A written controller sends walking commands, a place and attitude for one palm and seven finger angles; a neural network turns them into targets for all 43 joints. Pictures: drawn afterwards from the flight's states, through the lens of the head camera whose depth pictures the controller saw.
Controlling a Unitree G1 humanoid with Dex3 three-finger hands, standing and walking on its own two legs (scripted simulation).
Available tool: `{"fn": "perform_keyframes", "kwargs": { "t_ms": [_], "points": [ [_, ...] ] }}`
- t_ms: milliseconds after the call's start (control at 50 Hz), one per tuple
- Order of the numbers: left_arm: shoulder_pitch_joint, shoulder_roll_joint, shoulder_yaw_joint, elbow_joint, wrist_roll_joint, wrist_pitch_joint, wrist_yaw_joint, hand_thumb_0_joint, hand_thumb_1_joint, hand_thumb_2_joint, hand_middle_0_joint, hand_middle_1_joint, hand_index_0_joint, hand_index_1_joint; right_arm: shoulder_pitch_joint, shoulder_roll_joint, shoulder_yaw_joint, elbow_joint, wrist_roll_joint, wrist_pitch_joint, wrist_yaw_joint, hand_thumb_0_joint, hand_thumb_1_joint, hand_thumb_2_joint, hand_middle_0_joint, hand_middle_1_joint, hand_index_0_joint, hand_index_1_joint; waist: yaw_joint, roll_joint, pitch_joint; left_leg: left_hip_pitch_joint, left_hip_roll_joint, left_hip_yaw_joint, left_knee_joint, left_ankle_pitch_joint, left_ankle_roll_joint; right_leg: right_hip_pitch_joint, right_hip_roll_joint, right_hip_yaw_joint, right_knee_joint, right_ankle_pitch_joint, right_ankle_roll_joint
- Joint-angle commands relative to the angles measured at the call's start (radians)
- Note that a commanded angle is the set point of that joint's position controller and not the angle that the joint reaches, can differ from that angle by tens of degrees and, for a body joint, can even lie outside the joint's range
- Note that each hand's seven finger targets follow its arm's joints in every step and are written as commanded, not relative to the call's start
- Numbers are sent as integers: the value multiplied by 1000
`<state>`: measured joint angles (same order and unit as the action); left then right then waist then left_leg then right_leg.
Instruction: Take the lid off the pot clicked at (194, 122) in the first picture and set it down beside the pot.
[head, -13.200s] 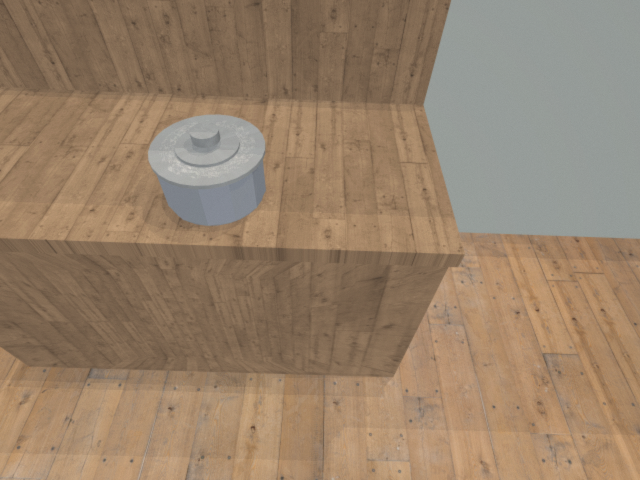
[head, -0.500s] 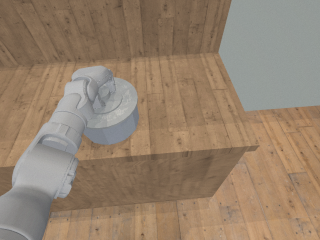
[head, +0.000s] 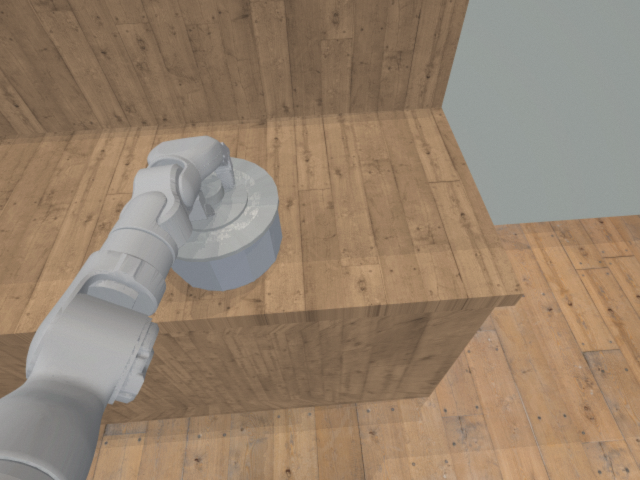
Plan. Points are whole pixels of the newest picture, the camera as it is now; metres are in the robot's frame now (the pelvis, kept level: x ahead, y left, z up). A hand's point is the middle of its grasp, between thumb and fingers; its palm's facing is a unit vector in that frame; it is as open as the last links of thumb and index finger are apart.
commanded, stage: lift the lid straight up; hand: left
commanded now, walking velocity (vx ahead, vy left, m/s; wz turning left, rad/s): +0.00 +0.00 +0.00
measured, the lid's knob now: (206, 190) +0.50 +0.14 +0.07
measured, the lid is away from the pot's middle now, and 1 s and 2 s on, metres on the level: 0.00 0.01 0.01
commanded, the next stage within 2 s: move the lid sideways beside the pot in 1.82 s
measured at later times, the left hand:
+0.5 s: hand (195, 186) +0.47 +0.13 +0.11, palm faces -0.35 -0.06 -0.94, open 7.8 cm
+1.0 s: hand (178, 163) +0.47 +0.14 +0.15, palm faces -0.32 -0.07 -0.94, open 7.8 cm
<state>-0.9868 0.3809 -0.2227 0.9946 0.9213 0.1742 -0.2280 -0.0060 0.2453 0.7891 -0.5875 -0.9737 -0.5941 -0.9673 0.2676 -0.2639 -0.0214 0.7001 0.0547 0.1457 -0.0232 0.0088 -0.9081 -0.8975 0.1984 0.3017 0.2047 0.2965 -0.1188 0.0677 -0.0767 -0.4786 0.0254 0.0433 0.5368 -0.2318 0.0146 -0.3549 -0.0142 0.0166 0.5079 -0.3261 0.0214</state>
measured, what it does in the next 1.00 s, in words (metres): stands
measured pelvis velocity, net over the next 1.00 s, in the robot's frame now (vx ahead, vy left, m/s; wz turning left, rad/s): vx -0.01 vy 0.00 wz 0.03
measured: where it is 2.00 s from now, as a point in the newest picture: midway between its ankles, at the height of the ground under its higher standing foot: outside the picture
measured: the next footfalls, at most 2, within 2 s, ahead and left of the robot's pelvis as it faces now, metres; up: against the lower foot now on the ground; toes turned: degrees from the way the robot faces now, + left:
none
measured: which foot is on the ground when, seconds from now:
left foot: down 0.00-1.00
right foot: down 0.00-1.00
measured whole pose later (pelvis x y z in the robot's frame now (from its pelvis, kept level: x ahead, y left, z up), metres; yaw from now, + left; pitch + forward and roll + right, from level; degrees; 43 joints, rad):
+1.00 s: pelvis -0.01 +0.00 +0.00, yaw +2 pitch +7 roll +0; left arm -1.11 0.41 -0.26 0.95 0.90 0.21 -0.36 0.00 0.22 0.79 -0.61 -0.96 -0.63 -0.96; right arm 0.25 -0.28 -0.01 0.71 0.06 0.07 -0.03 0.01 -0.91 -0.90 0.20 0.30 0.20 0.30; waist -0.10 0.07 -0.04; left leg -0.41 0.01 0.02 0.48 -0.19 0.01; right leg -0.29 -0.03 -0.01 0.47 -0.31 0.02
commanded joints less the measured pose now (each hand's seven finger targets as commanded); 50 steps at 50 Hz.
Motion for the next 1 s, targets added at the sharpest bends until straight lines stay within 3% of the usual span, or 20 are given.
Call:
{"fn": "perform_keyframes", "kwargs": {
  "t_ms": [0,100,120,160,180,240,280,380,480,520,560,600,680,700,740,820,860,880,900,980],
  "points": [
    [-568,274,85,-289,13,-9,38,0,644,980,-794,-1073,-807,-1061,9,-135,-50,-105,-3,-46,-10,0,-900,-900,200,300,200,300,13,-20,-475,456,-51,-26,26,441,73,27,58,-59,-40,531,-49],
    [-608,248,53,-290,11,7,36,0,645,981,-795,-1074,-807,-1062,-3,-137,-46,-98,4,-46,-9,0,-900,-900,200,300,200,300,1,-25,-433,449,-50,-30,16,412,69,4,60,-66,-45,506,-49],
    [-639,280,76,-332,13,5,40,0,645,981,-795,-1074,-807,-1062,-1,-138,-47,-98,3,-51,-9,0,-900,-900,200,300,200,300,6,-22,-472,477,-51,-37,17,430,69,14,61,-64,-43,518,-49],
    [-636,276,74,-377,10,-3,41,0,645,981,-795,-1074,-807,-1062,-12,-131,-45,-108,1,-61,-8,0,-900,-900,200,300,200,300,13,12,-521,518,-54,-46,25,499,69,28,59,-61,-35,549,-49],
    [-622,240,53,-360,7,-3,36,0,645,981,-795,-1074,-807,-1062,-13,-125,-47,-109,-1,-64,-8,0,-900,-900,200,300,200,300,9,-11,-510,516,-55,-48,31,529,72,20,61,-62,-38,558,-48],
    [-611,264,71,-311,-4,17,33,0,645,981,-795,-1074,-807,-1062,-11,-138,-44,-92,3,-60,-4,0,-900,-900,200,300,200,300,9,-69,-454,466,-56,-38,17,450,70,33,59,-66,-42,552,-45],
    [-641,247,59,-372,-10,11,24,0,645,981,-795,-1074,-807,-1062,-27,-130,-46,-106,3,-70,-4,0,-900,-900,200,300,200,300,11,-58,-495,486,-63,-37,25,481,74,52,55,-58,-43,586,-44],
    [-648,246,52,-327,-8,18,8,0,645,981,-795,-1074,-807,-1062,-27,-133,-40,-94,3,-72,-7,0,-900,-900,200,300,200,300,6,-71,-452,467,-66,-38,16,446,73,40,53,-61,-48,566,-45],
    [-672,267,63,-359,-13,12,-8,0,645,981,-795,-1074,-807,-1062,-37,-131,-36,-104,2,-81,-7,0,-900,-900,200,300,200,300,15,-77,-471,473,-72,-41,12,439,75,70,49,-56,-49,583,-44],
    [-667,288,72,-305,-7,27,-11,0,645,981,-795,-1074,-807,-1062,-37,-139,-33,-94,5,-72,-10,0,-900,-900,200,300,200,300,12,-97,-417,431,-71,-32,-2,376,73,65,47,-56,-57,560,-42],
    [-704,248,37,-324,-5,30,-15,0,645,981,-795,-1074,-807,-1062,-46,-134,-32,-99,7,-77,-10,0,-900,-900,200,300,200,300,9,-66,-424,448,-71,-37,-6,366,69,46,48,-62,-55,533,-45],
    [-702,313,90,-343,0,22,-18,0,645,981,-795,-1074,-807,-1062,-43,-137,-33,-105,1,-82,-12,0,-900,-900,200,300,200,300,19,-78,-468,462,-73,-40,-2,394,74,85,46,-56,-53,564,-45],
    [-723,257,42,-316,-4,33,-34,0,645,981,-795,-1074,-807,-1062,-45,-135,-31,-104,6,-85,-14,0,-900,-900,200,300,200,300,12,-75,-427,447,-73,-40,-13,362,73,55,45,-60,-66,525,-46],
    [-730,303,76,-316,-1,32,-34,0,645,981,-795,-1074,-807,-1062,-41,-141,-32,-101,5,-86,-15,0,-900,-900,200,300,200,300,12,-85,-440,454,-71,-38,-12,350,73,69,45,-57,-66,526,-44],
    [-756,278,49,-323,-2,29,-41,0,645,981,-795,-1074,-807,-1062,-45,-135,-30,-106,6,-94,-15,0,-900,-900,200,300,200,300,9,-57,-441,466,-74,-43,-18,348,71,58,46,-58,-67,511,-45],
    [-766,331,84,-312,2,26,-49,0,645,981,-795,-1074,-807,-1062,-32,-144,-29,-100,5,-99,-17,0,-900,-900,200,300,200,300,14,-80,-431,448,-73,-45,-26,335,72,75,46,-58,-73,515,-45],
    [-764,262,32,-295,2,27,-56,0,645,981,-795,-1074,-807,-1062,-37,-137,-31,-101,7,-107,-16,0,-900,-900,200,300,200,300,7,-61,-420,473,-72,-52,-25,345,70,36,50,-66,-75,483,-47],
    [-770,258,34,-314,-4,24,-62,0,645,981,-795,-1074,-807,-1062,-30,-138,-33,-102,6,-110,-14,0,-900,-900,200,300,200,300,10,-62,-429,477,-71,-52,-25,360,72,42,49,-67,-78,491,-48],
    [-760,315,79,-293,1,28,-61,0,645,981,-795,-1074,-807,-1062,-25,-145,-33,-99,4,-109,-15,0,-900,-900,200,300,200,300,15,-77,-426,472,-70,-52,-25,352,72,54,49,-63,-77,494,-48],
    [-832,245,10,-290,-7,34,-77,0,645,981,-795,-1074,-807,-1062,-27,-145,-28,-94,9,-121,-18,0,-900,-900,200,300,200,300,-1,-64,-409,470,-69,-57,-38,319,68,18,50,-71,-84,444,-49]
  ]
}}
